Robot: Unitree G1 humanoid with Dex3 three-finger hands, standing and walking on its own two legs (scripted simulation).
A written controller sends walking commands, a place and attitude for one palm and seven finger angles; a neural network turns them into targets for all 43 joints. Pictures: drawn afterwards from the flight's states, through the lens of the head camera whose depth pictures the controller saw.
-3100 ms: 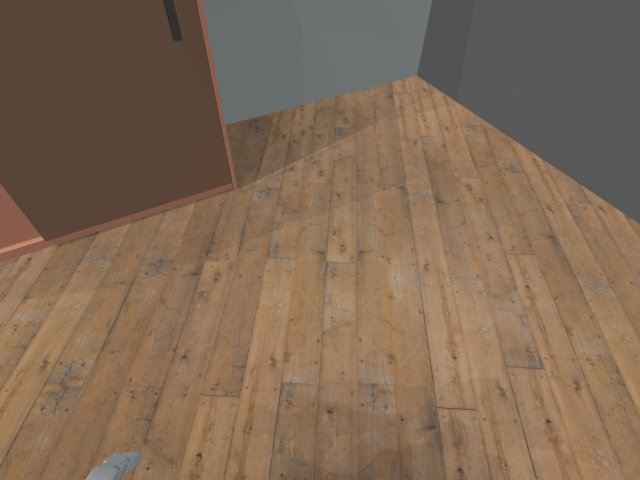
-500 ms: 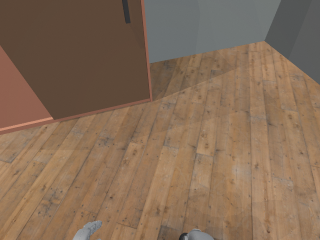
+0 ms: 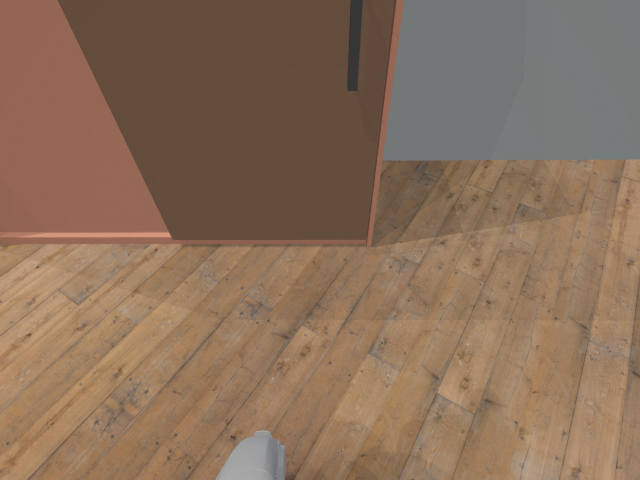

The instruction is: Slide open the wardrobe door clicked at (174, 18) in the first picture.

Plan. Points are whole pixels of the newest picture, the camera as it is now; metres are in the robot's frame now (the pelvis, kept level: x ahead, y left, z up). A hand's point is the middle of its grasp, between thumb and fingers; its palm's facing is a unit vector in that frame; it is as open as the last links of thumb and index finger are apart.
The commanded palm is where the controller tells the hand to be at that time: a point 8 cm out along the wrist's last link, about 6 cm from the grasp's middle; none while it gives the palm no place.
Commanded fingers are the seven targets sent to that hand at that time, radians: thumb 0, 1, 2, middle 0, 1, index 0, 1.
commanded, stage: walk to a spot facing it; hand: right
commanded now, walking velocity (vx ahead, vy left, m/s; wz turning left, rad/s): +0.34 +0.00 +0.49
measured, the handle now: (354, 28) +1.04 +0.02 +0.10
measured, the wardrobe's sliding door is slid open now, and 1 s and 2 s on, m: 0.00 0.00 0.00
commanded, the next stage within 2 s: take the last steps up to it in 0.28 s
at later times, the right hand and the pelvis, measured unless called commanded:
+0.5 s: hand (447, 408) +0.27 -0.17 -0.17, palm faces -0.13 +0.97 -0.22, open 7.3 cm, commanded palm none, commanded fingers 0.00 -0.90 -0.90 0.20 0.30 0.20 0.30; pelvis +0.21 +0.02 +0.00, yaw +10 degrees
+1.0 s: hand (435, 305) +0.46 -0.17 -0.17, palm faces -0.17 +0.97 -0.16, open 7.4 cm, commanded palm none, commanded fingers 0.00 -0.90 -0.90 0.20 0.30 0.20 0.30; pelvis +0.38 +0.00 +0.01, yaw +10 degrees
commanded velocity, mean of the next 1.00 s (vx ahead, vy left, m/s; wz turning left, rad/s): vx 0.28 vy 0.03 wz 0.08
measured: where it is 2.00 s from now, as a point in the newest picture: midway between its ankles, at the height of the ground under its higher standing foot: (312, 366)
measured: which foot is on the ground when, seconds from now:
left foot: up 0.00-0.16, down 0.18-0.62, up 0.64-1.00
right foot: down 0.00-0.18, up 0.20-0.58, down 0.60-1.00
